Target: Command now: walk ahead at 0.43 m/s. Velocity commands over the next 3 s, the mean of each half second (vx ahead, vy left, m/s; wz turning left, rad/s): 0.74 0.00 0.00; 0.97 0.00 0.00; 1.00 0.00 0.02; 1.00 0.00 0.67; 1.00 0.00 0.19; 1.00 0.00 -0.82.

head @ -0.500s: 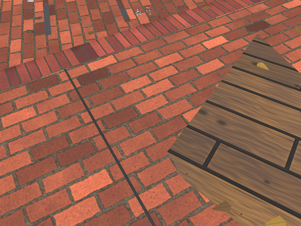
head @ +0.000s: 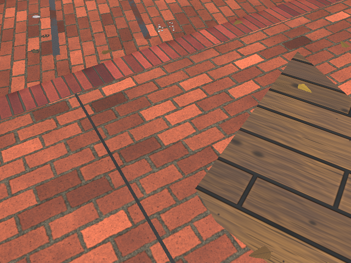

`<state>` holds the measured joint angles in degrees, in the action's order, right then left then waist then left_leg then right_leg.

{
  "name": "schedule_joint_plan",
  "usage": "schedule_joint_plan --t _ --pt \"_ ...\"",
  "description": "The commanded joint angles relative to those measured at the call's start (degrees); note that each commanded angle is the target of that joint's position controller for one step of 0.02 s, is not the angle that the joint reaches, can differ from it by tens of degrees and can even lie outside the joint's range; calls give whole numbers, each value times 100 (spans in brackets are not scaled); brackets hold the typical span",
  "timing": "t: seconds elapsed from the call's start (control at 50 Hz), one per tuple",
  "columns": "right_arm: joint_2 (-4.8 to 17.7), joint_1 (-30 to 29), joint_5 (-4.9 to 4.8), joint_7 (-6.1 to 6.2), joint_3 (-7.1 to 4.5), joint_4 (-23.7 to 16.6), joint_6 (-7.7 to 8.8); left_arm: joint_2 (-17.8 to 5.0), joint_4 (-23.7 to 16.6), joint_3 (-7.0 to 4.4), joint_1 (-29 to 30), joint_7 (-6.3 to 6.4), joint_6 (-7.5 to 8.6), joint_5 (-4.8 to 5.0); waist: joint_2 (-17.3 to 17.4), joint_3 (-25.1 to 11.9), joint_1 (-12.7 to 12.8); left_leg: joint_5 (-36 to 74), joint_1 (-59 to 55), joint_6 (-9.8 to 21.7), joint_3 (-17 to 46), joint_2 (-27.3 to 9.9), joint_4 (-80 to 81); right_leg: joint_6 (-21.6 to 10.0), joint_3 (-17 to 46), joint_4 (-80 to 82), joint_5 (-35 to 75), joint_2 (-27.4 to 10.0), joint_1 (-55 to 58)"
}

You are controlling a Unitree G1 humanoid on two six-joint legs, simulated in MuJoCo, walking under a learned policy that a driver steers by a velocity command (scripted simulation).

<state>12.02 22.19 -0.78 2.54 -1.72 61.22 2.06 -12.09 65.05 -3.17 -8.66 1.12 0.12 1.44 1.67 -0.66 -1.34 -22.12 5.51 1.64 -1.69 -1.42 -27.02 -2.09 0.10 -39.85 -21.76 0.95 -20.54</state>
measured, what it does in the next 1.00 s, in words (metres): walks ahead: right foot, then left foot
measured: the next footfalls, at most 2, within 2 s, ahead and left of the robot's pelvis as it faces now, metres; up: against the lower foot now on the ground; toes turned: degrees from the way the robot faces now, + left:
right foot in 0.18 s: +0.13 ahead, -0.16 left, +0.00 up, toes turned -4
left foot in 0.64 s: +0.57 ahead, +0.05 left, +0.00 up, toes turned +4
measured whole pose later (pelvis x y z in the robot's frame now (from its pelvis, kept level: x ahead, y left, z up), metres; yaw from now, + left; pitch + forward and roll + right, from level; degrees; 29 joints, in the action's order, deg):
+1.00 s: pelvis +0.69 -0.02 +0.00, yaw +0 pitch +1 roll +1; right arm 11.4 31.0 -0.1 -1.1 -2.3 59.1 7.2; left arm -13.0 45.3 0.0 0.6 -3.5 4.0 -1.6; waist -1.5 1.3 -4.6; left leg -16.9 -10.5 4.9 -3.7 5.9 -5.4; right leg -4.4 -4.0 -39.6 7.6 -7.1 -43.8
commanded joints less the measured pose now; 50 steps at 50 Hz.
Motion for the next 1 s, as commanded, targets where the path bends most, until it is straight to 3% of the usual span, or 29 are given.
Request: schedule_joint_plan --t 0.02,0.06,0.1,0.12,0.14,0.16,0.18,0.2,0.22,0.24,0.26,0.3,0.36,0.42,0.52,0.58,0.6,0.62,0.64,0.66,0.68,0.7,0.72,0.74,0.78,0.82,0.88,0.92,1.0 --pt "970 169 10 28 -263 -262 245 -528 -738 -109 1166 -129 403 64 607 1244 -81 -1862 -151 1140 2607 -2154 2235 -105 125 -1397 -9 -613 -2356" --pt "870 30 -99 -56 -268 -379 293 -400 -784 -65 1034 -184 537 84 555 1094 -12 -1146 -108 824 1784 -1766 2096 -114 21 -513 103 -711 -1860" --pt "976 29 -111 -102 -308 -441 293 -335 -724 -63 842 -222 602 65 632 869 51 -851 527 733 1078 -1312 1904 -2 -519 152 273 -356 -525" --pt "999 43 409 -193 -330 -363 225 -316 -801 -59 465 -377 414 -426 608 719 184 -1207 858 873 875 -1058 1820 3 -958 514 62 -12 269" --pt "1025 -108 404 -235 -364 -399 199 -283 -686 -97 -68 -395 328 -436 546 740 441 -1097 1430 907 692 -998 1445 5 -1235 777 522 148 1220" --pt "1059 -243 349 -267 -367 -446 217 -471 -479 -195 -915 -342 312 -383 218 485 835 -155 1861 880 457 -808 509 -24 -1268 935 440 319 2260" --pt "986 -476 360 -292 -346 -518 254 -841 -175 -336 -2158 -260 393 -412 -605 -41 1490 940 2578 746 -99 -383 -1692 -150 -373 1288 -282 -233 3515" --pt "189 -838 302 -346 -174 -1001 339 -1568 -51 -407 -3005 -181 472 -501 -2560 -520 1542 -994 4047 496 -92 355 -4030 -642 3058 2788 -3174 -2009 3920" --pt "289 -1270 261 -385 -196 -1291 352 -1238 -194 -260 -2158 -150 450 -487 -1639 -75 1115 -443 4736 610 945 395 -4896 -969 4624 3507 -3761 -2289 3080" --pt "411 -1495 206 -442 -210 -1429 356 -1179 -436 -232 -1402 -140 470 -448 -918 456 704 328 5133 670 856 -154 -5112 -978 3925 3228 -3261 -2387 2653" --pt "539 -1342 231 -502 -227 -1330 366 -919 -542 -172 -1106 -166 528 -385 -320 399 506 887 4686 600 718 -460 -4795 -881 3090 3152 -2321 -2078 2215" --pt "459 -966 392 -582 -220 -1218 254 -618 -590 -48 -909 -132 616 -322 -476 331 118 1066 3974 344 551 -667 -4289 -710 2100 3419 -1525 -1570 1609" --pt "418 -1461 339 -651 -183 -1450 60 -541 -465 5 -1383 -85 715 -298 -457 723 142 1487 4357 94 265 -670 -3984 -837 1431 3725 -629 -1331 1544" --pt "457 -2357 290 -645 -144 -1831 22 -568 -493 19 -1661 -103 769 -250 -315 983 264 1909 4384 -40 10 -589 -2828 -938 842 4021 353 -1193 1543" --pt "375 -3099 212 -633 -54 -2170 25 -674 -476 19 -1914 -74 815 -180 -366 1123 346 2454 3377 304 -463 -321 -1073 -878 54 4473 2469 -1279 2118" --pt "574 -2700 229 -510 -130 -2116 64 -967 -455 -28 -1982 -51 749 -253 -732 504 62 1760 2361 627 -783 273 -791 -718 -346 3130 6460 -1397 2953" --pt "748 -2016 225 -451 -206 -1944 81 -1146 -440 -79 -1967 -12 678 -325 -923 60 -286 1359 1687 730 -759 482 -838 -654 -412 2136 7447 -1453 3104" --pt "941 -776 219 -377 -312 -1570 102 -1284 -456 -134 -1855 32 583 -373 -984 -531 -842 1056 449 833 -738 639 -683 -584 -496 678 7604 -1427 2818" --pt "1242 486 287 -290 -446 -1183 124 -1199 -552 -133 -1662 32 544 -383 -798 -1091 -1383 682 -1253 944 -253 208 -653 -539 -510 -1169 6338 -1138 1608" --pt "1854 915 468 -242 -602 -1044 154 -233 -823 60 -2048 -145 582 -184 791 -1720 -885 -1896 -2855 1327 2379 -1426 -129 -395 -364 -3521 1979 -257 -667" --pt "1771 660 362 -359 -590 -1029 167 -325 -924 32 -2067 -213 737 -127 1176 -2083 -624 -2938 -2904 1440 5041 -1923 1293 -553 642 -4434 -325 311 -1650" --pt "1452 -77 344 -398 -537 -1027 196 -595 -1144 -40 -1326 -177 751 -115 662 -890 -367 -2532 -2089 1258 4331 -1685 1467 -660 653 -4662 337 -130 -2261" --pt "1008 -354 300 -417 -442 -1042 261 -639 -1235 -25 -981 -177 772 -152 -115 -371 -274 -1442 -1143 1211 3358 -1600 1418 -645 520 -4376 887 -425 -2137" --pt "796 -528 304 -409 -383 -992 309 -508 -1257 5 -901 -198 737 -220 -320 -151 -48 -836 -431 1095 2753 -1386 1497 -612 506 -4027 1025 -615 -1833" --pt "467 -542 251 -374 -250 -808 377 -236 -1318 82 -1029 -299 544 -396 -44 106 364 -598 608 942 1981 -1031 1763 -441 510 -3593 1021 -840 -1359" --pt "510 -310 166 -350 -231 -695 466 -185 -1546 131 -605 -379 406 -417 28 521 411 -377 921 976 1597 -911 2094 -271 365 -3273 1147 -1002 -1764" --pt "623 137 133 -374 -222 -651 536 -357 -1999 184 460 -415 372 -422 -84 989 181 732 917 1000 942 -635 2505 -104 -65 -2093 2004 -1058 -2348" --pt "567 336 88 -388 -188 -643 581 -346 -2210 248 1020 -456 426 -372 -159 1105 37 1766 954 896 466 -389 2624 -84 -371 -815 2708 -897 -1892" --pt "843 826 26 -308 -188 -474 631 -361 -2443 330 1596 -463 461 -251 -9 1095 -132 4381 -250 709 93 -658 2880 -352 -775 673 3408 -487 -1227"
